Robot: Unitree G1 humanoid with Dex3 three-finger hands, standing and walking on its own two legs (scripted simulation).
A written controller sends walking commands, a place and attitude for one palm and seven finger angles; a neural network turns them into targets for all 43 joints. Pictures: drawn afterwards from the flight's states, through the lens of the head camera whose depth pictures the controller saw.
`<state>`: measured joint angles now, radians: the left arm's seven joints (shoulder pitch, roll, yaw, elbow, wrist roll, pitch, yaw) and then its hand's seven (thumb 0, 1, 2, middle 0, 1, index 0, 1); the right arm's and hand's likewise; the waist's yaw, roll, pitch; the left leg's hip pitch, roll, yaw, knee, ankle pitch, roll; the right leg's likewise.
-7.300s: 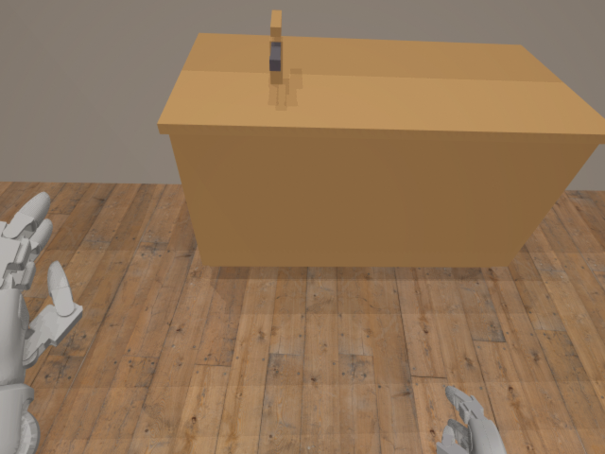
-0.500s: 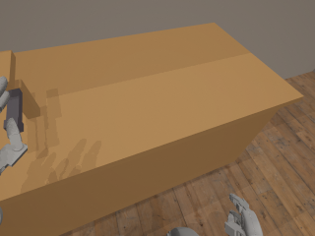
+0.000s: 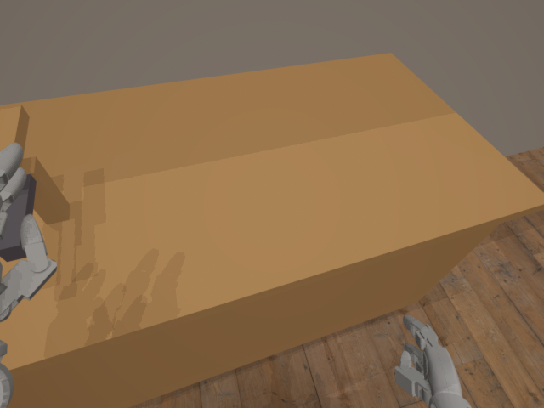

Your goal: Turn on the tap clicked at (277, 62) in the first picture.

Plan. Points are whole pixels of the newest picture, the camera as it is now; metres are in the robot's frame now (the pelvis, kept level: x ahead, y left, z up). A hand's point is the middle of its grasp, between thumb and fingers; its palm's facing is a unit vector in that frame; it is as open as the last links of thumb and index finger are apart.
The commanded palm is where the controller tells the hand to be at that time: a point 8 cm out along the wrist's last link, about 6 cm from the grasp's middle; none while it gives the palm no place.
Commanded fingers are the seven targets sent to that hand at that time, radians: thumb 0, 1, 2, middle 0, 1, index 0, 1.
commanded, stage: come to a stop and stand still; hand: left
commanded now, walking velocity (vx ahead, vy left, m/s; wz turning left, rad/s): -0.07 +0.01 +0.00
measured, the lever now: (14, 246) +0.28 +0.36 +0.08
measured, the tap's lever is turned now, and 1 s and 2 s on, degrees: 0 0 0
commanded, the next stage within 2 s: look again from close up in 0.82 s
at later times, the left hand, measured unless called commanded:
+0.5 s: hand (8, 316) +0.17 +0.27 +0.15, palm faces +0.35 -0.86 -0.36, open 7.4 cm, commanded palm +0.11 +0.30 +0.18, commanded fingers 0.00 0.90 0.90 -0.20 -0.30 -0.20 -0.30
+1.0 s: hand out of the picture +0.17 +0.30 +0.17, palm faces +0.45 -0.83 -0.34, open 7.4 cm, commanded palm +0.11 +0.32 +0.18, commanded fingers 0.00 0.90 0.90 -0.20 -0.30 -0.20 -0.30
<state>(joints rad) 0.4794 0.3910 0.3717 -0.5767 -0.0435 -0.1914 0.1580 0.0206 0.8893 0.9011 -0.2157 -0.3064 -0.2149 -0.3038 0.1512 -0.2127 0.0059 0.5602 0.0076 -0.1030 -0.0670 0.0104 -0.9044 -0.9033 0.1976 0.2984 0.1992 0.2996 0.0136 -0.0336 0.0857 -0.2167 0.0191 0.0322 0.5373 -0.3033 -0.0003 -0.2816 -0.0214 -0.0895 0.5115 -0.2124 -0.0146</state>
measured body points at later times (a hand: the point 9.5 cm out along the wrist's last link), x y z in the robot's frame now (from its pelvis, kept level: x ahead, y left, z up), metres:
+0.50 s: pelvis -0.05 +0.03 +0.00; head -0.05 +0.05 +0.45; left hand +0.15 +0.31 +0.17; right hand +0.09 -0.19 -0.08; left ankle -0.01 +0.12 -0.73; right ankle +0.04 -0.11 -0.73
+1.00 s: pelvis -0.04 +0.04 +0.00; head -0.03 +0.07 +0.45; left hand +0.14 +0.34 +0.19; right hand +0.14 -0.17 -0.06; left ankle -0.01 +0.12 -0.73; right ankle +0.04 -0.10 -0.73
